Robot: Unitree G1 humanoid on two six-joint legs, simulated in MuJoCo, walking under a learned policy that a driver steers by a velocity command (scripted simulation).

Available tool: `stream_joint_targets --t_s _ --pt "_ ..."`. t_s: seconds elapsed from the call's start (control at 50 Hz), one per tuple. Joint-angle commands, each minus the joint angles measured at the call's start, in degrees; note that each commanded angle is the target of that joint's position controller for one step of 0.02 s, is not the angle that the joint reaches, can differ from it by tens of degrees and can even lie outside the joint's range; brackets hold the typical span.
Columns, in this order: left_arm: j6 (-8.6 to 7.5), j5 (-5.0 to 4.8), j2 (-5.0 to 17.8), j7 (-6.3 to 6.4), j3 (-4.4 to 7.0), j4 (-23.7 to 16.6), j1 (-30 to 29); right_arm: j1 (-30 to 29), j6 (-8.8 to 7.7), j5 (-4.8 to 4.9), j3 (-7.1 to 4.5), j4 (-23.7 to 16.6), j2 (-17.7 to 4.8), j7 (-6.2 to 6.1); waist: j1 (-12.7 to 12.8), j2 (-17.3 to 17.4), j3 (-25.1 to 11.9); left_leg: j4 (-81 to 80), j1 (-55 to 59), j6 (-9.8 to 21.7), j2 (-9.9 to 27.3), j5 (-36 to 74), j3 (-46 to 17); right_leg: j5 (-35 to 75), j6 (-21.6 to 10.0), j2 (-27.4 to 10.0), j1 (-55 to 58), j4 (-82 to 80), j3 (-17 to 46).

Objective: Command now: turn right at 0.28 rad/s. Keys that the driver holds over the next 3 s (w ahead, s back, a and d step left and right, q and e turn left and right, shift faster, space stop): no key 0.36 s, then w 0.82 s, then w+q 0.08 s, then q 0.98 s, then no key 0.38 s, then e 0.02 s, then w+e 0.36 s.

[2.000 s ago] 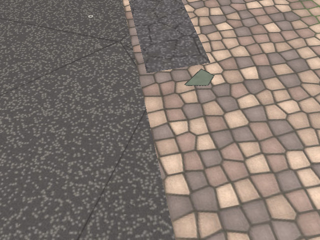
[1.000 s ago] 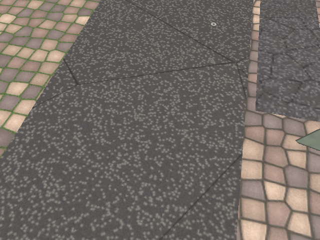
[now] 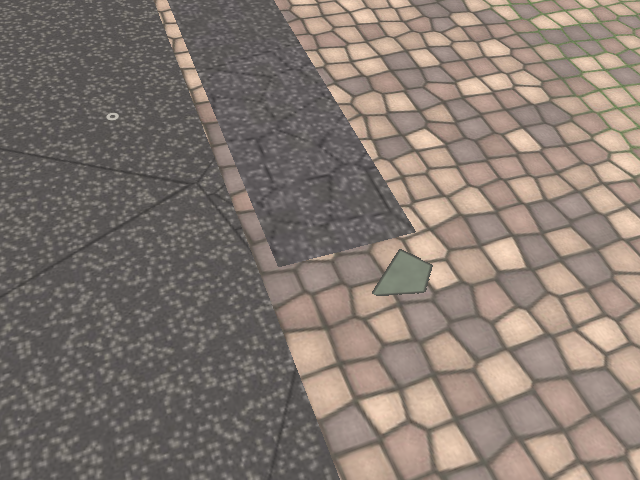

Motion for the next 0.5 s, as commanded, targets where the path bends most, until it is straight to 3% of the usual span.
stream_joint_targets --t_s 0.02,0.1,0.16,0.2,0.24,0.26,0.28,0.3,0.32,0.34,0.36,0.4,0.42,0.46,0.5 --pt "0.26 -0.11 4.27 -0.34 0.88 -0.84 4.47 -3.59 -1.3 0.14 -1.36 -4.45 -6.51 0.26 1.84 11.08 -2.72 -7.12 4.37 8.45 11.75 26.17 -9.04 -0.52 1.91 -1.31 -1.43 8.9 -0.71" --pt "0.82 -0.9 1.9 -0.03 -0.81 -1.37 -0.26 1.6 -1.59 0.27 -1.46 -1.94 -7.03 0.3 -1.36 11.67 -3.73 -4.69 11.53 9.11 12.47 30.78 -8.62 -1.78 3.28 -3.36 0.63 -4.22 -1.69" --pt "1.03 -1.54 1.36 0.48 -1.86 -0.74 -1.36 2.13 -1.1 -0.04 -1.78 -0.73 -8.37 0.81 -2.32 13.9 -4.03 -3.49 9.65 9.14 12.1 31.25 -8.36 -4.5 2.28 -4.6 9.13 -16.1 -6.38" --pt "0.75 -1.98 1.42 1.02 -2.19 0.19 -0.33 2.67 -0.57 0.03 -2.03 0.48 -9.01 1.12 -1.75 14.21 -3.68 -1.91 9.1 8.81 12.05 34.17 -9.13 -0.25 1.08 -4.96 13.06 -24.8 -7.91" --pt "-0.28 -1.46 1.47 1.64 -2.61 1.88 2.21 2.26 -0.39 0.53 -2.0 1.41 -8.61 1.15 0.3 11.01 -3.81 0.02 4.73 5.25 11.26 31.05 -8.76 15.76 -0.53 -7.31 22.75 -39.95 -6.09" --pt "-1.1 -0.49 3.83 2.12 -2.41 2.04 2.3 2.92 -0.88 0.71 -1.52 1.06 -7.04 1.33 -0.45 7.26 -6.0 0.55 -0.05 2.58 10.31 23.29 -8.2 19.94 -1.66 -12.57 29.8 -40.43 -0.24" --pt "-1.56 -0.13 7.89 2.4 -1.88 2.04 0.07 4.17 -1.43 1.2 -0.83 0.11 -4.31 1.67 -3.46 -2.48 -5.55 0.52 -4.18 0.49 5.13 9.74 -3.48 34.66 -4.93 -19.97 30.52 -36.17 6.94" --pt "-1.9 -1.0 3.88 2.05 -3.01 2.64 -1.9 3.36 -0.91 0.99 -0.3 2.03 -3.51 1.22 -2.3 -2.95 -4.89 -3.35 2.08 -0.2 3.97 0.09 -1.93 34.73 -7.44 -21.51 23.51 -35.06 5.85" --pt "-2.24 -1.06 2.17 1.85 -3.62 2.6 -3.62 2.11 -0.59 0.54 -0.56 2.81 -4.49 1.03 -2.25 -2.99 -2.66 -4.36 3.35 -0.39 3.72 1.9 -2.52 28.35 -6.13 -18.81 21.47 -35.57 4.57" --pt "-2.36 -0.92 2.12 1.94 -3.73 3.21 -3.74 0.62 -0.55 0.36 -0.95 3.46 -5.74 1.15 -1.29 -2.83 -1.35 -4.9 3.85 -0.39 3.73 5.13 -2.86 23.83 -4.62 -16.45 20.61 -35.97 3.31" --pt "-2.49 -0.87 2.55 2.22 -3.8 4.36 -2.35 0.17 -0.48 0.42 -1.24 3.92 -6.5 1.35 -0.85 -3.21 -0.67 -4.63 4.71 -0.29 4.17 8.06 -3.05 22.85 -3.87 -15.25 19.87 -36.42 2.64" --pt "-2.34 -1.17 4.29 2.51 -3.17 7.12 1.4 1.9 -0.47 0.23 -1.15 5.62 -5.72 1.77 -0.45 -3.88 -1.1 -1.56 3.66 0.24 2.09 -1.73 -0.55 5.5 -5.14 -13.66 20.39 -38.04 2.91" --pt "-1.98 -0.96 5.26 2.38 -2.67 7.74 2.78 1.61 -0.41 -0.11 -1.15 5.89 -5.35 1.97 0.36 -4.5 0.89 1.83 -0.41 0.61 0.2 -9.05 1.32 -7.46 -6.96 -14.63 19.58 -39.65 5.57" --pt "-1.58 -0.63 7.14 1.96 -1.84 8.21 4.93 -1.03 -0.37 -0.8 -1.09 5.04 -4.41 2.5 2.09 -6.41 7.46 9.26 -10.07 1.04 -1.28 -14.04 4.29 -23.67 -11.59 -20.7 17.43 -45.68 14.56" --pt "-2.23 -0.38 6.69 1.69 -1.58 8.42 5.27 -2.75 -1.1 -0.63 -1.16 3.97 -4.27 2.85 2.41 -6.63 9.88 15.65 -14.69 1.74 1.22 -13.03 2.63 -22.2 -14.6 -24.68 16.88 -48.7 19.59"
Next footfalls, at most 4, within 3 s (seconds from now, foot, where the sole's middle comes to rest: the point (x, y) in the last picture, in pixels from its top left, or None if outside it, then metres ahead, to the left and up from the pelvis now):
0.26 right None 0.00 -0.11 -0.78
1.14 right None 0.43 -0.07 -0.78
1.64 left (269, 416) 0.62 0.08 -0.78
2.16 right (359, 420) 0.61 -0.11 -0.78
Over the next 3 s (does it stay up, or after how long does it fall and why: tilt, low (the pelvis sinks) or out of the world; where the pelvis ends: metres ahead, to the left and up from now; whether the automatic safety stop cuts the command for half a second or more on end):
stays up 0.58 -0.04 -0.01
